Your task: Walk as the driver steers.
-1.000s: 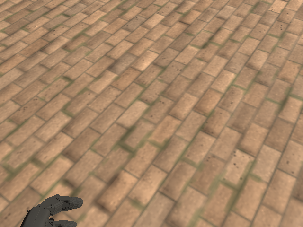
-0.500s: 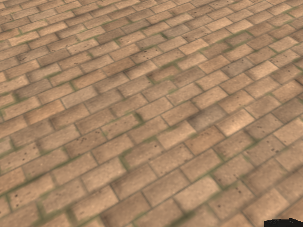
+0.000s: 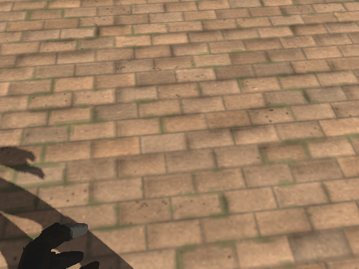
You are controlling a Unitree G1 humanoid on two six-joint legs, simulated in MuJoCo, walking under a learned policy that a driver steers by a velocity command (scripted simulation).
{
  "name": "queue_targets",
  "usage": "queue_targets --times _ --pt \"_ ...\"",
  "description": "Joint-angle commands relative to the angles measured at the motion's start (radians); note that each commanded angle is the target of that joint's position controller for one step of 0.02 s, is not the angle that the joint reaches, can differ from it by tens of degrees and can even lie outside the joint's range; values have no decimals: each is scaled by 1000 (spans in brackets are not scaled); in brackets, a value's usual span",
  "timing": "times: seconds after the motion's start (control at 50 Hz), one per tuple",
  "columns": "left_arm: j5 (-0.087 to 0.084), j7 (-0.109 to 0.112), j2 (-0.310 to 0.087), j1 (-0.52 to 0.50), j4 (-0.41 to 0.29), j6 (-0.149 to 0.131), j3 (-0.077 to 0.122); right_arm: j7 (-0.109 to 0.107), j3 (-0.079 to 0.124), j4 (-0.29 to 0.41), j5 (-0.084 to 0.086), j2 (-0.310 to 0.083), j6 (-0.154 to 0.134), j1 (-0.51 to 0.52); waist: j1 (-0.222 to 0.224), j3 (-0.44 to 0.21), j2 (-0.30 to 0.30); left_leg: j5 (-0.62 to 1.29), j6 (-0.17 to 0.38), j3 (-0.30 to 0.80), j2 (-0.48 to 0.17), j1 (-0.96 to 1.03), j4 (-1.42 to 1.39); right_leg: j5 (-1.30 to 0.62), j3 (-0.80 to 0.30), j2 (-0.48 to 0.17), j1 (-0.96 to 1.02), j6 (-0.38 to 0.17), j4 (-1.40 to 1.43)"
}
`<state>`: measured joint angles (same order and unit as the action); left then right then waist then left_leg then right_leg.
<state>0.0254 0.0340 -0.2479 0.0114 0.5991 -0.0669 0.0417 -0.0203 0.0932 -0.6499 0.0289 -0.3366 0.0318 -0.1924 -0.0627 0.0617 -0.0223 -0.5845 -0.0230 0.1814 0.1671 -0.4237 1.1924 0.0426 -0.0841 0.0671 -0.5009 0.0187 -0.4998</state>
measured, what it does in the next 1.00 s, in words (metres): walks ahead, turning left: left foot, then right foot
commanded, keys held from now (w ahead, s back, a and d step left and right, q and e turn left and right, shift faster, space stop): q+shift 0.64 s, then w+q+shift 0.24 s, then w+shift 0.12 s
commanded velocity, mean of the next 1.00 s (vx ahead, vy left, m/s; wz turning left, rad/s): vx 0.21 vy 0.00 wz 0.97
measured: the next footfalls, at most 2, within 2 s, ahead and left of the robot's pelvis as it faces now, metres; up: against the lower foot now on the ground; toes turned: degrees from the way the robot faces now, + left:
left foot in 0.34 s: +0.05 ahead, +0.12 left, +0.00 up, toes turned +22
right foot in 0.72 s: +0.19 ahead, -0.05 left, +0.00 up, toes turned +49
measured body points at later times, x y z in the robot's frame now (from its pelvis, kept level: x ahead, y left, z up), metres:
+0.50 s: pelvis +0.04 +0.01 +0.02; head +0.07 +0.06 +0.47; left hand +0.08 +0.35 -0.08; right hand +0.29 -0.20 -0.05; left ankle +0.02 +0.10 -0.72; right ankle +0.14 -0.12 -0.64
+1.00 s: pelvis +0.11 +0.07 +0.03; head +0.13 +0.07 +0.48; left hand -0.11 +0.27 -0.08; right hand +0.44 +0.07 -0.05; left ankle +0.02 +0.22 -0.61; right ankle +0.16 -0.08 -0.72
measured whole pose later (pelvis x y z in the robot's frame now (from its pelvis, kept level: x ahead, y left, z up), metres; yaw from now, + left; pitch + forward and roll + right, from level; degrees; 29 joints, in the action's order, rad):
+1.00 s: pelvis +0.11 +0.07 +0.03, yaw +55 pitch +3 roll +0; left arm 0.04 -0.01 -0.31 0.40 0.77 -0.07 0.08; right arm 0.08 0.08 -0.59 -0.04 -0.34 0.04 -0.20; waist 0.06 -0.07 -0.04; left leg -0.14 -0.01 0.11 -0.01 -0.76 1.21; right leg 0.31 0.10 -0.05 -0.06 0.02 -0.32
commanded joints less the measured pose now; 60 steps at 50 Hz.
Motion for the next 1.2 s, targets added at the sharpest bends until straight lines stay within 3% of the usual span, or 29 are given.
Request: queue_targets --times 0.02,0.06,0.1,0.18,0.3,0.32,0.34,0.36,0.38,0.4,0.44,0.56,0.64,0.68,0.7,0.72,0.74,0.76,0.8,0.86,0.88,0.92,0.96,1.08,1.12,1.14,1.16,1.18,1.2 --pt "0 22 -84 39 -91 28 27 1 34 71 3 -151 28 -63 53 -253 69 117 -75 -73 -162 -277 244 -19 -338 -362 457 -232 141" --pt "3 25 -129 13 -65 44 42 -4 17 104 -3 -90 38 -29 34 -139 88 157 -63 -123 -193 -203 116 -49 -183 -288 257 -208 195" --pt "7 24 -146 49 -33 46 55 -5 2 118 -1 -36 28 -20 44 -165 121 160 -56 -153 -208 -180 20 -144 -110 -295 278 -236 212" --pt "-6 18 -175 31 -11 48 74 4 4 119 -5 -54 28 5 44 -223 140 244 -32 -155 -266 -86 -161 -98 -31 -357 295 -251 227" --pt "-36 -1 -202 29 26 55 96 29 32 90 -4 -82 50 -24 17 -197 164 317 47 -260 -215 148 -527 121 134 -367 254 -157 156" --pt "-40 -3 -172 56 38 60 92 25 45 69 -6 -95 52 -67 9 -191 127 329 79 -256 -185 231 -599 205 173 -338 200 -110 77" --pt "-40 -8 -130 97 59 69 85 15 66 55 -11 -145 49 -128 -3 -133 -22 415 146 -95 -246 322 -753 335 247 -262 54 -30 -122" --pt "-7 -7 -100 72 -13 71 74 -1 93 83 -23 -302 39 -129 40 -91 -348 548 334 407 -513 397 -859 608 262 -82 -295 68 -427" --pt "2 1 -133 -72 -51 56 82 3 84 113 -58 -264 7 -95 -30 -128 -226 507 388 444 -509 317 -905 588 38 -54 -324 43 -590" --pt "-17 4 -147 -65 -49 51 87 1 75 113 -62 -243 -15 -38 19 -117 -181 464 335 359 -467 290 -913 481 -3 -64 -315 12 -618" --pt "-7 16 -172 18 1 50 99 -11 57 133 -18 -171 -18 68 76 -133 -113 498 239 238 -396 257 -860 329 -9 -82 -260 13 -587" --pt "-22 -14 -84 -13 -1 43 65 -34 52 136 -9 -145 5 45 66 -185 -117 612 209 227 -289 225 -769 235 -10 9 -81 48 -347" --pt "-34 -32 -115 6 8 35 67 -22 59 150 -7 -158 13 53 56 -196 -176 623 215 351 -285 224 -748 273 -39 28 47 41 -155" --pt "-52 -41 -138 72 26 29 78 -14 51 155 10 -142 13 65 80 -214 -168 209 203 390 -244 131 -776 236 -27 10 219 20 1" --pt "-63 -41 -146 127 45 28 89 -11 42 156 11 -125 11 69 113 -194 -139 -19 182 376 -203 -2 -748 211 -22 -21 371 -2 89" --pt "-59 -34 -197 219 59 29 105 -9 23 147 5 -64 8 16 128 -235 3 -172 133 265 -125 -180 -520 399 -187 -205 573 -61 138" --pt "-22 -37 -270 272 61 24 111 -5 8 190 15 -23 -6 21 112 -191 247 -61 101 56 -13 -415 -254 727 -546 -411 611 -171 292" --pt "-1 -38 -267 186 40 1 115 -1 19 212 8 -91 -27 74 83 -67 273 87 78 29 -142 -528 -124 822 -655 -481 508 -221 341" --pt "-32 -13 -179 120 15 -6 90 3 38 166 -14 -153 -30 49 74 -46 177 230 33 -43 -203 -508 -2 695 -426 -387 470 -164 329" --pt "-32 -2 -168 199 40 -12 73 16 18 169 -11 -90 -35 49 100 -35 130 325 12 -109 -244 -534 159 564 -213 -327 448 -119 329" --pt "30 -19 -195 274 72 3 66 77 -1 187 -120 -76 -6 124 112 -8 17 381 15 -111 -201 -478 152 580 -158 -335 340 -124 362" --pt "23 -37 -207 290 84 -4 70 113 -8 177 -86 -50 4 98 101 2 105 442 14 -77 -183 -464 120 561 -95 -322 326 -118 379" --pt "17 -42 -202 307 97 -18 66 117 -6 154 -72 -59 0 80 95 12 140 470 10 -54 -174 -465 54 529 -52 -332 354 -126 398" --pt "13 -32 -220 409 165 -18 64 134 -34 170 -74 -45 -24 247 155 79 180 349 66 -217 -212 -267 -417 360 148 -361 417 -127 476" --pt "6 -29 -240 447 201 -5 63 126 -42 165 -81 -36 -32 242 146 81 197 229 113 -289 -174 -132 -536 94 192 -379 440 -138 425" --pt "1 -29 -258 457 219 0 63 112 -32 142 -84 -53 -37 160 98 29 197 182 141 -328 -115 -11 -566 -274 219 -385 465 -146 287" --pt "-9 -32 -265 434 227 2 57 95 -18 75 -84 -65 -50 -54 -27 -76 156 255 165 -346 -57 250 -639 -604 293 -357 414 -140 9" --pt "-7 -35 -239 412 204 -3 42 80 7 -5 -90 -120 -61 -302 -145 -242 71 215 169 -243 -100 617 -624 -480 308 -304 199 -128 -336" --pt "-10 -61 -73 380 103 -15 -1 56 39 -13 -84 -289 -68 -384 -127 -362 -291 -265 238 335 -451 887 -790 340 257 -154 -211 -79 -722"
